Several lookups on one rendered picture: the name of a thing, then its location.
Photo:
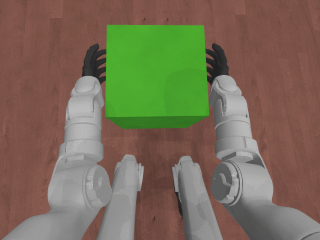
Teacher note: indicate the robot right forearm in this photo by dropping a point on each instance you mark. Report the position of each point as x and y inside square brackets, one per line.
[234, 139]

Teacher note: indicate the robot left forearm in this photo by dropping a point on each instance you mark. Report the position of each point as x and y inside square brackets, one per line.
[83, 124]

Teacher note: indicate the right robot upper arm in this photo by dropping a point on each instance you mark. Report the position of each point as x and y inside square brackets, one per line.
[246, 190]

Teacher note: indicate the robot left hand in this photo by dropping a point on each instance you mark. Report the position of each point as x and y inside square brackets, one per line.
[91, 64]

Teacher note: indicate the robot right hand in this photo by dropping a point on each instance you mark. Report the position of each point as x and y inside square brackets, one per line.
[219, 63]

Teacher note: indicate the left robot shin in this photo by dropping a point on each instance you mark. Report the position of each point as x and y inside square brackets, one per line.
[126, 157]

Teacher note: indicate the robot left thigh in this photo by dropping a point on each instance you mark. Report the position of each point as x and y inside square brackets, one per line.
[118, 221]

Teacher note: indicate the left robot upper arm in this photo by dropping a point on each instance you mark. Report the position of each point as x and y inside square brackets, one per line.
[75, 196]

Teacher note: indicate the carton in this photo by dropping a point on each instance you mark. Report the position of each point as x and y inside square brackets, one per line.
[156, 76]

